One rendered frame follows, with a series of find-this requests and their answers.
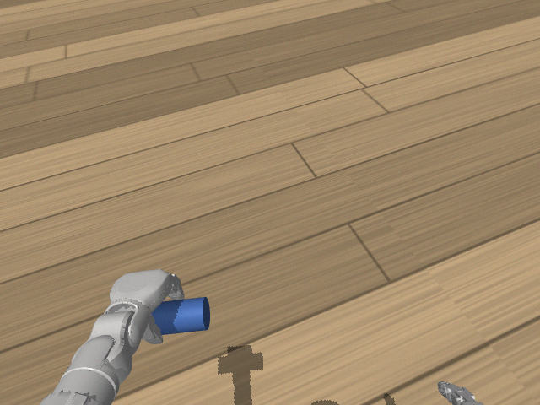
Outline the right robot hand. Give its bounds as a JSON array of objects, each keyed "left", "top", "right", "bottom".
[{"left": 438, "top": 381, "right": 484, "bottom": 405}]

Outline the left robot hand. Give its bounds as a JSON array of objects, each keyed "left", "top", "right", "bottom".
[{"left": 110, "top": 269, "right": 184, "bottom": 344}]

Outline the can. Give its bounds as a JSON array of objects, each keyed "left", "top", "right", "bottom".
[{"left": 151, "top": 297, "right": 210, "bottom": 335}]

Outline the left robot arm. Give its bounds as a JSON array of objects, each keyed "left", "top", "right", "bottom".
[{"left": 40, "top": 299, "right": 149, "bottom": 405}]

